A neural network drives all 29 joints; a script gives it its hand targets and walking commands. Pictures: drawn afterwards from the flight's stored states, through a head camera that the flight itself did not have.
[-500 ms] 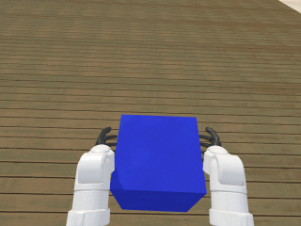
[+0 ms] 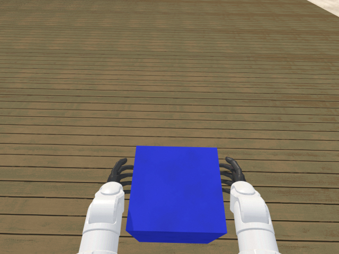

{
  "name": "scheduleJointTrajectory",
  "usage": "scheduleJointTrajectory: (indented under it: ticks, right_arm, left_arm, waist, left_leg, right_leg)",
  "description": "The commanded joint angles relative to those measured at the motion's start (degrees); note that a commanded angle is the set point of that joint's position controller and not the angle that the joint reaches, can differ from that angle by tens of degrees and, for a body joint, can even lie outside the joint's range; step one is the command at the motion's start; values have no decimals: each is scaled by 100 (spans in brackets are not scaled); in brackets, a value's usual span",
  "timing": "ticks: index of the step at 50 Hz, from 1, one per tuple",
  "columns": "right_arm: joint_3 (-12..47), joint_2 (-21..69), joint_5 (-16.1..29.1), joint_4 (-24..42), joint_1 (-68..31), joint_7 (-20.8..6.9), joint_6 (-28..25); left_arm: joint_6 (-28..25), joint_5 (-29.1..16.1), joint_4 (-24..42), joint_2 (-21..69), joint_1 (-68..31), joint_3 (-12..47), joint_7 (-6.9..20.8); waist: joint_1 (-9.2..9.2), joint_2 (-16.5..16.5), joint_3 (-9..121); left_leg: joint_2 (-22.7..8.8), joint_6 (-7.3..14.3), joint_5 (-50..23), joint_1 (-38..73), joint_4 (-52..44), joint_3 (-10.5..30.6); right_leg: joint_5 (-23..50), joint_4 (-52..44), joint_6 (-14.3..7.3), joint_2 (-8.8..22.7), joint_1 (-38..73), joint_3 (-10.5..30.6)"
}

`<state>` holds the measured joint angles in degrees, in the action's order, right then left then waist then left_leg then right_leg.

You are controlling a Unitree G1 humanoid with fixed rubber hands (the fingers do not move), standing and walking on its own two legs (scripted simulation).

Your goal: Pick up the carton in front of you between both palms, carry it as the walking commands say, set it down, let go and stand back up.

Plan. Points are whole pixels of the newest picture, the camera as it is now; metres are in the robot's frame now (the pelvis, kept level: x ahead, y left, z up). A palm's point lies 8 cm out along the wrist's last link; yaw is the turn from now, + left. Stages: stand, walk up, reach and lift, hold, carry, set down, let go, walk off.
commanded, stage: carry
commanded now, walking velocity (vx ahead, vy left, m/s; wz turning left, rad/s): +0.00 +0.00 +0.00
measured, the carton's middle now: (174, 198) +0.31 +0.00 -0.07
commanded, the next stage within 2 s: hold in 0.90 s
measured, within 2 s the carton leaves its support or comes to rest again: neither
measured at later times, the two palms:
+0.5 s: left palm (108, 199) +0.25 +0.15 +0.04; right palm (240, 199) +0.25 -0.14 +0.04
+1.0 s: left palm (100, 207) +0.23 +0.17 +0.04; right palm (236, 203) +0.24 -0.13 +0.04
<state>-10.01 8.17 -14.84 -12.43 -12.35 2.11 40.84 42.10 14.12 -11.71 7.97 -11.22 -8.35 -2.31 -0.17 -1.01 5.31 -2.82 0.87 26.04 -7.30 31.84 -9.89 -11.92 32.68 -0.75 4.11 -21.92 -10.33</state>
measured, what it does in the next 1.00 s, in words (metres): stands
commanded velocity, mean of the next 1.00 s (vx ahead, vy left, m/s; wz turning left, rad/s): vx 0.00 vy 0.00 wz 0.00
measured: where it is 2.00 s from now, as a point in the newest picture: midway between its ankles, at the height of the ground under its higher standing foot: outside the picture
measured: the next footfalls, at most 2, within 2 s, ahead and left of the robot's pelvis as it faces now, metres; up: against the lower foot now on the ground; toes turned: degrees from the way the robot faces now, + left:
none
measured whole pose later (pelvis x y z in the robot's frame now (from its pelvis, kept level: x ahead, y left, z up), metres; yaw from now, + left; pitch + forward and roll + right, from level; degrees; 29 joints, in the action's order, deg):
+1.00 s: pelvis -0.05 +0.01 +0.01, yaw +5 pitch -4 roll -1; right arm -9.9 7.9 -13.7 -7.7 -10.6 1.5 40.6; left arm 38.6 14.8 -14.3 8.3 -13.0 -9.0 -2.1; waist 2.0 -1.6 -1.2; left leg 0.6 2.7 19.8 -5.4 28.5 -4.5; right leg -5.1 24.2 0.8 2.1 -15.5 0.6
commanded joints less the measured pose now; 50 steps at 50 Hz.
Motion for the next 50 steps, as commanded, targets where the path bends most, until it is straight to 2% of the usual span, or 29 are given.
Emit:
scheduleJointTrajectory:
  ticks: [1, 5, 9, 12, 19, 28, 45, 46, 47, 48, 49, 50]
  right_arm:
    - [2839, 5305, 1321, 55, -2650, -1447, -491]
    - [2867, 5434, 1342, -90, -2654, -1476, -522]
    - [3079, 5472, 1499, 123, -2469, -1477, -269]
    - [3017, 5353, 1461, 152, -2340, -1457, -115]
    - [3085, 5375, 1531, 301, -2551, -1456, -128]
    - [3158, 5397, 1570, 349, -2445, -1461, -112]
    - [3186, 5372, 1594, 411, -2419, -1467, -91]
    - [3113, 5410, 1555, 560, -2135, -1471, -111]
    - [3118, 5191, 1575, 801, -2151, -1484, -221]
    - [3230, 5221, 1567, 851, -2238, -1485, -259]
    - [3249, 5203, 1580, 865, -2332, -1531, -292]
    - [3347, 5213, 1595, 811, -2357, -1545, -311]
  left_arm:
    - [-672, -1349, 362, 5218, -3040, 2800, 1427]
    - [-697, -1342, 186, 5369, -3035, 2792, 1458]
    - [-436, -1482, 374, 5416, -2846, 2978, 1454]
    - [-277, -1439, 399, 5297, -2716, 2906, 1436]
    - [-288, -1524, 532, 5329, -2938, 2989, 1448]
    - [-281, -1568, 582, 5352, -2847, 3080, 1461]
    - [-267, -1578, 647, 5329, -2809, 3119, 1462]
    - [-419, -1441, 260, 5549, -2635, 2903, 1470]
    - [-608, -1330, 308, 5340, -2436, 2811, 1394]
    - [-681, -1253, 219, 5231, -2299, 2672, 1344]
    - [-731, -1157, 130, 5183, -2317, 2562, 1298]
    - [-776, -1167, 91, 5175, -2375, 2566, 1278]
  waist:
    - [25, 89, 1327]
    - [27, 68, 1328]
    - [33, 58, 1347]
    - [32, 58, 1286]
    - [22, 76, 1157]
    - [25, 89, 1322]
    - [21, 60, 1286]
    - [127, -978, 352]
    - [-3, -797, 523]
    - [-96, -356, 721]
    - [-147, -396, 923]
    - [-157, -204, 875]
  left_leg:
    - [-609, 19, -1837, -328, -601, 456]
    - [-604, 44, -1658, -433, -639, 500]
    - [-603, 55, -1656, -490, -629, 512]
    - [-608, 62, -1575, -577, -656, 514]
    - [-616, 105, -1226, -766, -774, 564]
    - [-592, 96, -1508, -674, -645, 544]
    - [-614, 98, -1659, -675, -605, 547]
    - [101, 215, -3107, -1907, -1431, 1788]
    - [186, 245, -3561, -1593, -1355, 1913]
    - [297, 162, -4016, -916, -1199, 1908]
    - [388, 93, -3676, -413, -1283, 1817]
    - [438, 64, -3626, -212, -1307, 1781]
  right_leg:
    - [1720, -320, -145, 528, 1127, 568]
    - [1583, -377, -152, 522, 1131, 586]
    - [1551, -392, -142, 532, 1093, 580]
    - [1457, -416, -130, 537, 1038, 579]
    - [1148, -502, -97, 527, 950, 587]
    - [1405, -460, -103, 527, 993, 564]
    - [1444, -433, -84, 505, 945, 530]
    - [1980, -188, -134, -1046, 3164, 1296]
    - [2247, -319, -89, -939, 3273, 1459]
    - [2408, -493, -36, -952, 2954, 1518]
    - [2220, -649, -5, -929, 2821, 1523]
    - [2140, -697, 60, -987, 2666, 1434]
